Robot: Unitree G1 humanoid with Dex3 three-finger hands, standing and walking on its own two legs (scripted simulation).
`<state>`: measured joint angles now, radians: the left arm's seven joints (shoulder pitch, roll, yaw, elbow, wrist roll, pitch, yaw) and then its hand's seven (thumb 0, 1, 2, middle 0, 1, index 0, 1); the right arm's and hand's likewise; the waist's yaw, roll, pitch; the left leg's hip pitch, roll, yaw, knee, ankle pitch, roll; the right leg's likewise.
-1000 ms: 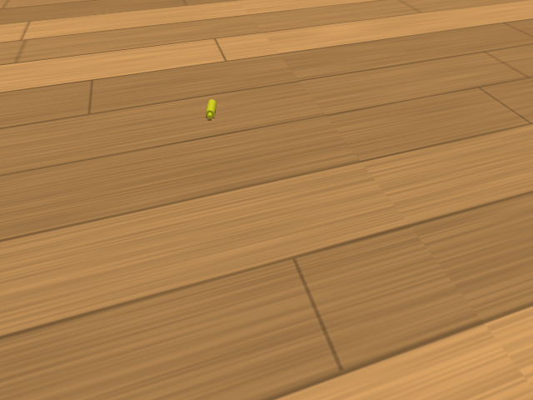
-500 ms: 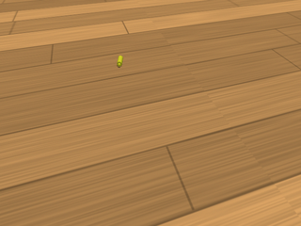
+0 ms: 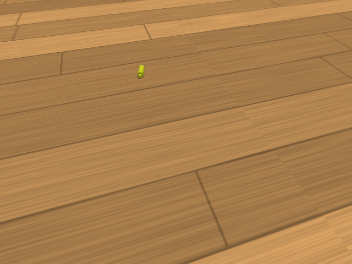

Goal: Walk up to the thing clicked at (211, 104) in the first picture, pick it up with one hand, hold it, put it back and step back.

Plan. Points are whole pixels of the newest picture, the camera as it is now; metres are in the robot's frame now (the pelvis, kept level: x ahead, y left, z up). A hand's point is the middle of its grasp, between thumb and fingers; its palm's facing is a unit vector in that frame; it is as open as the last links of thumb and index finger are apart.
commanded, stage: stand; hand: left
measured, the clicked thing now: (141, 71) +1.98 +0.38 -0.75
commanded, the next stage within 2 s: walk up in 0.12 s
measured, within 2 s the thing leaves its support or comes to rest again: neither
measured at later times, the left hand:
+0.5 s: hand out of the picture +0.13 +0.41 -0.19, palm faces +0.33 -0.88 -0.34, open 7.4 cm
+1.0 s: hand (50, 192) +0.36 +0.41 -0.14, palm faces +0.55 -0.74 -0.39, open 7.4 cm
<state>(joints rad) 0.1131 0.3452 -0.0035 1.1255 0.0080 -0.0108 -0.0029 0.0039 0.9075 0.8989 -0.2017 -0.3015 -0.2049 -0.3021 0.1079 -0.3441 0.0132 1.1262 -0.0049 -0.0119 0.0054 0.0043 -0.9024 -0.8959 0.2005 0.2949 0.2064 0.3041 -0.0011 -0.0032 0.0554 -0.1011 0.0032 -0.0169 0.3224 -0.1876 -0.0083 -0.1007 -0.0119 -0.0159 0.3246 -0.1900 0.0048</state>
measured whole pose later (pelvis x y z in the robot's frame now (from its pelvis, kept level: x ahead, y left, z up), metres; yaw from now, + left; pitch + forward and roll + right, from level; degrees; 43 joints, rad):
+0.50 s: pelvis +0.10 +0.08 -0.05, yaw +16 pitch -4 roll +1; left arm 0.12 0.54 0.15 0.99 0.06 0.04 -0.10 0.01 0.91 0.90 -0.20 -0.30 -0.20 -0.30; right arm 0.24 -0.51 -0.12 0.97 -0.01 -0.04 0.07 0.00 -0.90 -0.90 0.20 0.29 0.21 0.30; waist 0.01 -0.16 -0.04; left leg -0.40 0.07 0.14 0.78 -0.31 0.01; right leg -0.08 -0.19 -0.13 0.88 -0.57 -0.05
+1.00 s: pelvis +0.40 +0.07 -0.04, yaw +37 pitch +1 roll +1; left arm 0.06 0.47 0.12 0.84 0.04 -0.01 -0.14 0.01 0.91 0.90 -0.20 -0.30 -0.20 -0.30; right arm 0.32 -0.51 -0.06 0.98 -0.02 -0.08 -0.03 0.01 -0.89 -0.90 0.21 0.30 0.21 0.31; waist 0.02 -0.02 0.01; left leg -0.15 0.10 -0.19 0.78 -0.51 0.00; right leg -0.49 -0.08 -0.02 0.77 -0.28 0.02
